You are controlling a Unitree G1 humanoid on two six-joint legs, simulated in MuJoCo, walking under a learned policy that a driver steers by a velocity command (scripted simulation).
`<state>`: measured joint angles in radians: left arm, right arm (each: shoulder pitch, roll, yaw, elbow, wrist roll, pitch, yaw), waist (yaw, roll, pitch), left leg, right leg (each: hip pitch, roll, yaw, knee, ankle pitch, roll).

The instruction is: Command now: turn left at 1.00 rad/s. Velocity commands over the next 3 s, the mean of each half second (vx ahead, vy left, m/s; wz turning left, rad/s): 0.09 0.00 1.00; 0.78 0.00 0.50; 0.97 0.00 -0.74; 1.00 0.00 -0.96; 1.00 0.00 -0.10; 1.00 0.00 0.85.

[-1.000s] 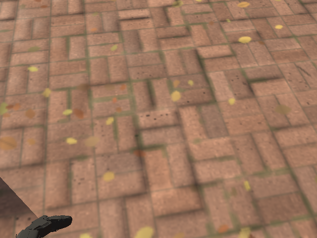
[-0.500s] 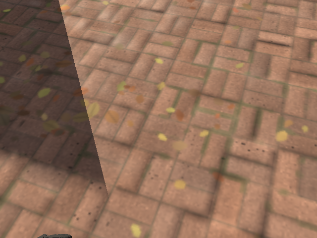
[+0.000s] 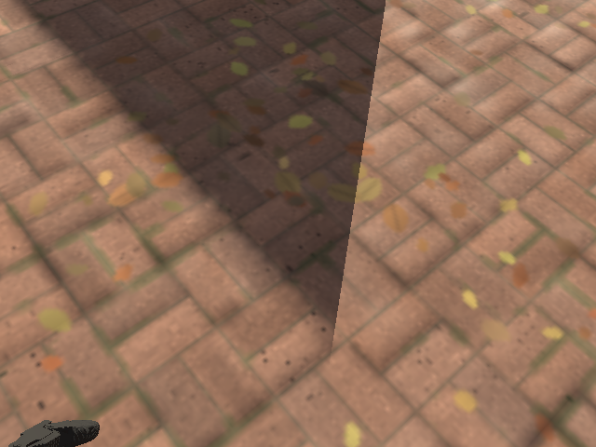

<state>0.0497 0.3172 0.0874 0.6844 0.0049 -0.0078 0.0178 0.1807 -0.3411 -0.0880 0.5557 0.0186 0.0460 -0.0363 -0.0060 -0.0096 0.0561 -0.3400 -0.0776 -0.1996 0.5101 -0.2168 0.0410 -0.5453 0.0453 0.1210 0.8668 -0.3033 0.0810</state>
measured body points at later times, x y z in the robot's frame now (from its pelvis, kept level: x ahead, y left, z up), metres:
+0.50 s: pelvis +0.04 -0.01 +0.00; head +0.07 +0.01 +0.45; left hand +0.01 +0.30 -0.10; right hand +0.31 -0.18 -0.08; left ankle -0.03 +0.12 -0.68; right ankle +0.08 -0.14 -0.74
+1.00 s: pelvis +0.20 +0.25 -0.03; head +0.23 +0.27 +0.42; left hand +0.17 +0.55 -0.13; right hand +0.37 +0.03 -0.15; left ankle -0.01 +0.14 -0.74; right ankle +0.43 +0.32 -0.69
